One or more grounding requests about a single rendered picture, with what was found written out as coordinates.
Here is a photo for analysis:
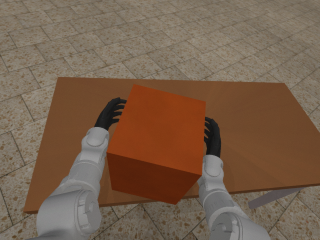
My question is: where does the left robot hand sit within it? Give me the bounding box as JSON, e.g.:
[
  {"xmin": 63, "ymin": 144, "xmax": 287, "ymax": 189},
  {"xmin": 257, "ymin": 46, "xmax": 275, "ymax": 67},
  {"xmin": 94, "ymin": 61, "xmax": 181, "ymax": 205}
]
[{"xmin": 94, "ymin": 97, "xmax": 127, "ymax": 131}]

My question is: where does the table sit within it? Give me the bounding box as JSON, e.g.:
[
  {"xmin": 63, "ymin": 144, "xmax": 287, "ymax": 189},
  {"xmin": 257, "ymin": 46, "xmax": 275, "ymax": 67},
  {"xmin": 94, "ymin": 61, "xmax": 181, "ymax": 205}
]
[{"xmin": 23, "ymin": 77, "xmax": 320, "ymax": 215}]

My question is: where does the carton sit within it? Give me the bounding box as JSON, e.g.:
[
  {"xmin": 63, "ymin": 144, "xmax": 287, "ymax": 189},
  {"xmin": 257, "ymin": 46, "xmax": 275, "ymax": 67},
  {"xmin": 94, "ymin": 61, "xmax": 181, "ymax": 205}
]
[{"xmin": 106, "ymin": 84, "xmax": 206, "ymax": 205}]

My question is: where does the right robot forearm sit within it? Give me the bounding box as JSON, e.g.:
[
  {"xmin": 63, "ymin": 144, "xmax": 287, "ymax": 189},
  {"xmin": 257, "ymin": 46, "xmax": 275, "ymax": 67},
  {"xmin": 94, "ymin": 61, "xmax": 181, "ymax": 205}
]
[{"xmin": 197, "ymin": 154, "xmax": 253, "ymax": 231}]

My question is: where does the right robot upper arm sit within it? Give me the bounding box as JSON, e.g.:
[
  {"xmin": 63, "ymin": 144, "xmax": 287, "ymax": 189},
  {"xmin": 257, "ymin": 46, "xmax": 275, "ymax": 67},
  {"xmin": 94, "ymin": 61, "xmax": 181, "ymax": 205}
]
[{"xmin": 209, "ymin": 212, "xmax": 271, "ymax": 240}]

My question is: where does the left robot forearm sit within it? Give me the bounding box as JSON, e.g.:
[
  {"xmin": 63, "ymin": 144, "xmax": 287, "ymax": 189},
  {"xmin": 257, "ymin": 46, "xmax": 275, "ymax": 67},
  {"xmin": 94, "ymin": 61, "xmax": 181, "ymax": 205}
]
[{"xmin": 36, "ymin": 127, "xmax": 109, "ymax": 235}]

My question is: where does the left robot upper arm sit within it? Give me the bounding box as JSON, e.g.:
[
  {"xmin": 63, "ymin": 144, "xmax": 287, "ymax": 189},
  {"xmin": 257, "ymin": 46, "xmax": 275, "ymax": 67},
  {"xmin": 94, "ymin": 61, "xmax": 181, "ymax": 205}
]
[{"xmin": 25, "ymin": 189, "xmax": 102, "ymax": 240}]

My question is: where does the right robot hand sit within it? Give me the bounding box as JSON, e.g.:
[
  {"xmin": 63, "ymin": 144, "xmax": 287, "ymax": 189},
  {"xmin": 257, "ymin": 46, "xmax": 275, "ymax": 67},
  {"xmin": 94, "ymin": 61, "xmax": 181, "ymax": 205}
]
[{"xmin": 204, "ymin": 117, "xmax": 221, "ymax": 158}]

